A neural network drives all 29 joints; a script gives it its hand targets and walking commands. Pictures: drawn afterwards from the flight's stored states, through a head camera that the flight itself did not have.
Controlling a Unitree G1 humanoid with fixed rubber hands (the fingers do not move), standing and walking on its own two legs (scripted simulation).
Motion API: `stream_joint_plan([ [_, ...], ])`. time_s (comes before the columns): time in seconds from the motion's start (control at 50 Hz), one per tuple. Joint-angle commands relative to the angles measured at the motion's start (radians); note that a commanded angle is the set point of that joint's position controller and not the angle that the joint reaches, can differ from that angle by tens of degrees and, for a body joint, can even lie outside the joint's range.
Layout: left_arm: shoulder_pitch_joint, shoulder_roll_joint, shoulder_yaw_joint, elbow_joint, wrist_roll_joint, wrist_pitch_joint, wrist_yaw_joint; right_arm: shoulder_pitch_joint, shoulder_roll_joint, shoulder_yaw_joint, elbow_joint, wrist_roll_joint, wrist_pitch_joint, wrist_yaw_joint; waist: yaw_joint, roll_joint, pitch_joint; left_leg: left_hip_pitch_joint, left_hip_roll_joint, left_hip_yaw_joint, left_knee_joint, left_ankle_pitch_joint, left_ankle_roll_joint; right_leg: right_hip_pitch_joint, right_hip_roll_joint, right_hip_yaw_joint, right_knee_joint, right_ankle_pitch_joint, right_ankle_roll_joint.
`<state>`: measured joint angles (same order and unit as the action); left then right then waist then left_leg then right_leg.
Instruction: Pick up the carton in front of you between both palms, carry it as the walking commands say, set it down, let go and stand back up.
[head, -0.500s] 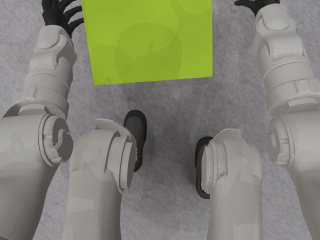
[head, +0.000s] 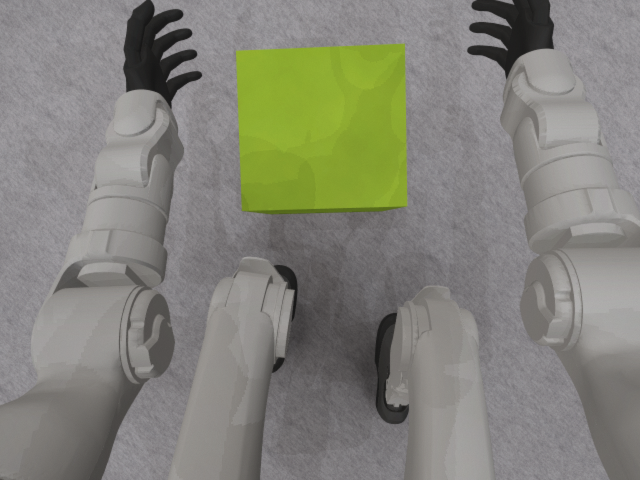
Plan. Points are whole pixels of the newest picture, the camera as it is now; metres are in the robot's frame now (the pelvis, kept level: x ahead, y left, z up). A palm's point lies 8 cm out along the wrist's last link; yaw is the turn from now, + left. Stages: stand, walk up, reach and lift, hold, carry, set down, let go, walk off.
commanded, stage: set down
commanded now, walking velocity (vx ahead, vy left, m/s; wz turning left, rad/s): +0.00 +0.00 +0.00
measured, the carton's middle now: (323, 147) +0.49 +0.07 -0.33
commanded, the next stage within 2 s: let go in 0.58 s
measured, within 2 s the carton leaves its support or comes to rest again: neither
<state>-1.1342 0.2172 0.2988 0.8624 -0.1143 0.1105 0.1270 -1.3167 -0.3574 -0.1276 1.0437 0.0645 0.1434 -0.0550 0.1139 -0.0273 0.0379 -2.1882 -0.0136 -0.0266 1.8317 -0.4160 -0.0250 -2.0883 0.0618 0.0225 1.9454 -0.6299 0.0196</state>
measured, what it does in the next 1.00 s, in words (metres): rises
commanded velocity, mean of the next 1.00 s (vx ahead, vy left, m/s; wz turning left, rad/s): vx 0.00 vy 0.00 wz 0.00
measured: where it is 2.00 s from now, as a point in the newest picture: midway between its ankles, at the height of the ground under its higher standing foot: (332, 361)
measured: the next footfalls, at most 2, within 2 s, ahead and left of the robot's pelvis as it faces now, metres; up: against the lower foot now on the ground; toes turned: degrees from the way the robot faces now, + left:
none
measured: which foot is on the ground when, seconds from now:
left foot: down 0.00-1.00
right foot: down 0.00-1.00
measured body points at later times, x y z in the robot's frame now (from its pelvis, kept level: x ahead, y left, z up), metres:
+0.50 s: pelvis +0.03 +0.00 +0.13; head +0.33 +0.01 +0.47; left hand +0.49 +0.26 +0.03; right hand +0.58 -0.14 +0.03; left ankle +0.14 +0.13 -0.42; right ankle +0.08 -0.12 -0.42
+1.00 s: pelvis +0.08 +0.02 +0.26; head +0.30 +0.03 +0.65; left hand +0.40 +0.27 +0.15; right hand +0.45 -0.17 +0.14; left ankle +0.14 +0.13 -0.42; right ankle +0.08 -0.12 -0.42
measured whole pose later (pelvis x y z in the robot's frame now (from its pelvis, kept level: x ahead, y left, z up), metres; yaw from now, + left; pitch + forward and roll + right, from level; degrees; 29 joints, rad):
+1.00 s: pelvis +0.08 +0.02 +0.26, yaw -1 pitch +32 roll -1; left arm -0.35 0.19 0.18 0.53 0.04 0.09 -0.09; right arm -0.46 -0.15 -0.20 0.60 -0.09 0.10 -0.05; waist 0.08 0.00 -0.06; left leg -1.16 -0.01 -0.02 0.84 -0.24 0.02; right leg -1.07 0.04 0.08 0.86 -0.36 0.04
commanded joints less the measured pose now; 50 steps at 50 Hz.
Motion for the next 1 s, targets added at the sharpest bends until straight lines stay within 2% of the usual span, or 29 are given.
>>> stream_joint_plan([
  [0.0, -0.168, 0.092, 0.023, -0.123, 0.016, -0.012, -0.006, -0.207, -0.107, -0.023, -0.119, -0.018, -0.019, 0.008, 0.025, -0.021, -1.034, 0.813, -0.034, 0.105, -0.142, 0.247, -0.033, 0.301, 0.03, -0.077, -0.282, 0.152, -0.013],
  [0.1, -0.115, 0.118, 0.038, -0.209, 0.014, 0.008, -0.011, -0.198, -0.1, -0.009, -0.238, -0.018, 0.003, 0.015, 0.046, -0.086, -1.181, 0.871, -0.045, 0.121, -0.223, 0.318, -0.027, 0.481, 0.04, -0.079, -0.362, 0.245, 0.002],
  [0.2, -0.059, 0.119, 0.042, -0.269, 0.007, 0.032, -0.029, -0.158, -0.085, -0.006, -0.307, -0.023, 0.032, 0.023, 0.044, -0.121, -1.223, 0.902, -0.053, 0.132, -0.31, 0.37, -0.025, 0.623, 0.046, -0.076, -0.444, 0.33, 0.013],
  [0.32, -0.002, 0.091, 0.043, -0.274, 0.018, 0.039, -0.053, -0.086, -0.069, -0.035, -0.286, -0.047, 0.037, 0.04, 0.03, -0.094, -1.156, 0.973, -0.051, 0.124, -0.427, 0.399, -0.029, 0.665, 0.044, -0.067, -0.561, 0.363, 0.017],
  [0.44, 0.038, 0.068, 0.058, -0.276, 0.052, 0.028, -0.063, -0.04, -0.065, -0.062, -0.256, -0.069, 0.018, 0.06, 0.031, -0.063, -1.108, 1.085, -0.046, 0.11, -0.549, 0.441, -0.031, 0.713, 0.04, -0.054, -0.688, 0.391, 0.016],
  [0.54, 0.061, 0.048, 0.069, -0.27, 0.076, 0.019, -0.069, -0.025, -0.057, -0.074, -0.234, -0.08, 0.004, 0.078, 0.037, -0.061, -1.063, 1.158, -0.038, 0.099, -0.651, 0.453, -0.03, 0.771, 0.034, -0.044, -0.789, 0.404, 0.016],
  [0.6, 0.094, 0.033, 0.072, -0.263, 0.101, 0.01, -0.081, 0.015, -0.035, -0.091, -0.224, -0.103, -0.004, 0.081, 0.029, -0.062, -1.053, 1.196, -0.036, 0.097, -0.704, 0.455, -0.029, 0.822, 0.031, -0.041, -0.845, 0.419, 0.019],
  [0.66, 0.184, 0.029, 0.068, -0.275, 0.135, 0.002, -0.104, 0.116, 0.0, -0.112, -0.25, -0.138, -0.007, 0.067, 0.018, -0.062, -1.097, 1.279, -0.038, 0.098, -0.751, 0.504, -0.024, 0.908, 0.032, -0.041, -0.9, 0.478, 0.024],
  [0.74, 0.35, 0.043, 0.042, -0.33, 0.187, -0.006, -0.151, 0.313, 0.075, -0.134, -0.353, -0.186, -0.007, 0.024, 0.003, -0.047, -1.119, 1.421, -0.042, 0.094, -0.819, 0.555, -0.012, 1.03, 0.038, -0.038, -0.98, 0.543, 0.03],
  [0.82, 0.502, 0.071, -0.011, -0.407, 0.203, -0.013, -0.194, 0.488, 0.112, -0.123, -0.491, -0.188, -0.023, -0.012, 0.001, -0.007, -1.018, 1.578, -0.036, 0.076, -0.898, 0.547, 0.004, 1.082, 0.037, -0.037, -1.071, 0.504, 0.028],
  [0.9, 0.637, 0.074, -0.074, -0.435, 0.175, -0.032, -0.217, 0.63, 0.123, -0.091, -0.571, -0.161, -0.053, -0.013, -0.005, 0.014, -0.858, 1.698, -0.02, 0.042, -0.981, 0.512, 0.012, 1.114, 0.027, -0.034, -1.157, 0.431, 0.02],
  [0.98, 0.798, 0.062, -0.132, -0.432, 0.134, -0.057, -0.224, 0.8, 0.122, -0.068, -0.57, -0.138, -0.087, 0.012, -0.02, 0.032, -0.729, 1.818, -0.003, 0.0, -1.048, 0.528, 0.01, 1.137, 0.016, -0.037, -1.215, 0.39, 0.011],
])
